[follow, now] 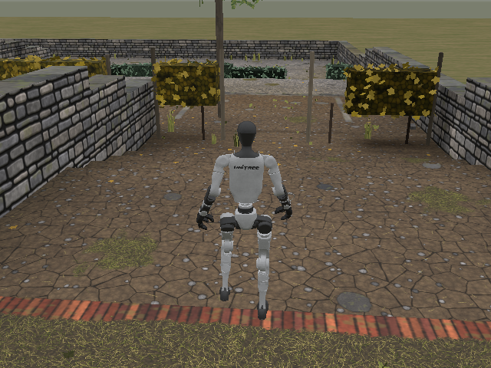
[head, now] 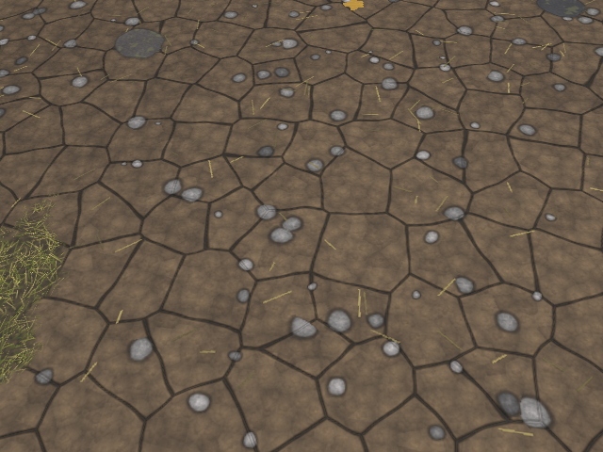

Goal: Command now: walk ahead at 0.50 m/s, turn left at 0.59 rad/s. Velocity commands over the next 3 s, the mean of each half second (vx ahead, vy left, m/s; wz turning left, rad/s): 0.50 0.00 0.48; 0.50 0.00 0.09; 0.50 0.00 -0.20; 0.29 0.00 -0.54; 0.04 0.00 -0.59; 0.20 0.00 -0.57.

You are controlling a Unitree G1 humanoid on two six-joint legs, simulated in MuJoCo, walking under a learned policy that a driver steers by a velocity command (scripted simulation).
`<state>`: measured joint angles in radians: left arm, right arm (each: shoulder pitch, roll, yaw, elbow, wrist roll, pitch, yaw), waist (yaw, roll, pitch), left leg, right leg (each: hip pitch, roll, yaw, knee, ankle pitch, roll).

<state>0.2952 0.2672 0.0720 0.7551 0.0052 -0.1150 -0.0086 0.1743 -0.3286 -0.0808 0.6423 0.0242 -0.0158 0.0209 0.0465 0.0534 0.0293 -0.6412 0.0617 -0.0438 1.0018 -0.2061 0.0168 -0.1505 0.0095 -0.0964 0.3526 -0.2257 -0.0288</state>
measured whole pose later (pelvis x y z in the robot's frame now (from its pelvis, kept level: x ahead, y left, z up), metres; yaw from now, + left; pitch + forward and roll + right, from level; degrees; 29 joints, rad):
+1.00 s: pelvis +0.60 +0.07 -0.03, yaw +16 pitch +1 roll -1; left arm 0.35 0.26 0.04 0.80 0.00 -0.08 -0.02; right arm 0.17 -0.29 -0.05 0.72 0.00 -0.06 0.00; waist 0.06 0.04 0.01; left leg -0.66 0.11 -0.05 0.85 -0.09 -0.01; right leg -0.13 0.06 -0.03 0.28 -0.18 -0.06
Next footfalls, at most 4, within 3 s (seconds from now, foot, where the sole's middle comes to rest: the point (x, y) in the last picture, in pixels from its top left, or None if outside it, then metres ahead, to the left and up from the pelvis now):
0.24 left None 0.30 0.14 -0.81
0.70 right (340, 384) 0.64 0.00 -0.81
1.22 left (220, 305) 0.85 0.31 -0.81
1.74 right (302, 213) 1.17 0.11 -0.81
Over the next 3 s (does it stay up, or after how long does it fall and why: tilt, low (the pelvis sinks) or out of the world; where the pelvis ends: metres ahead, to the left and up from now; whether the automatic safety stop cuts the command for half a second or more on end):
stays up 1.20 0.13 -0.04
